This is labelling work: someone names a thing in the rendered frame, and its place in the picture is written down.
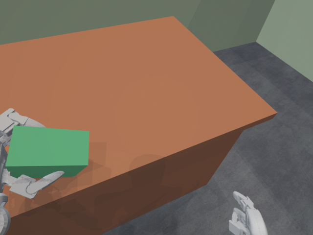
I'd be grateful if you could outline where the left robot hand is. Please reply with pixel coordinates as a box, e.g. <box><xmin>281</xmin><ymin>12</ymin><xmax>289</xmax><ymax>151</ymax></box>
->
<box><xmin>0</xmin><ymin>108</ymin><xmax>64</xmax><ymax>199</ymax></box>

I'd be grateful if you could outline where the sponge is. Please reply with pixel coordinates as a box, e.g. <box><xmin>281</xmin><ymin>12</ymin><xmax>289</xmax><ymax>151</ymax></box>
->
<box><xmin>5</xmin><ymin>125</ymin><xmax>89</xmax><ymax>178</ymax></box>

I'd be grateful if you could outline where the right robot hand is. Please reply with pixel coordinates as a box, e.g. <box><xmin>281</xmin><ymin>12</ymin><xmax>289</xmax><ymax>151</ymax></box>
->
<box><xmin>229</xmin><ymin>191</ymin><xmax>268</xmax><ymax>235</ymax></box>

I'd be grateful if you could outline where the robot left forearm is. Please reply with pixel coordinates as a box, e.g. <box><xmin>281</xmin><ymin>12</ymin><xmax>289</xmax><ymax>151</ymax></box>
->
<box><xmin>0</xmin><ymin>193</ymin><xmax>11</xmax><ymax>235</ymax></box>

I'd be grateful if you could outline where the table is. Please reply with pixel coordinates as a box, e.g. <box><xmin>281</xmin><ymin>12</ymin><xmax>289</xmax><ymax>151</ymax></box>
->
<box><xmin>0</xmin><ymin>16</ymin><xmax>277</xmax><ymax>235</ymax></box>

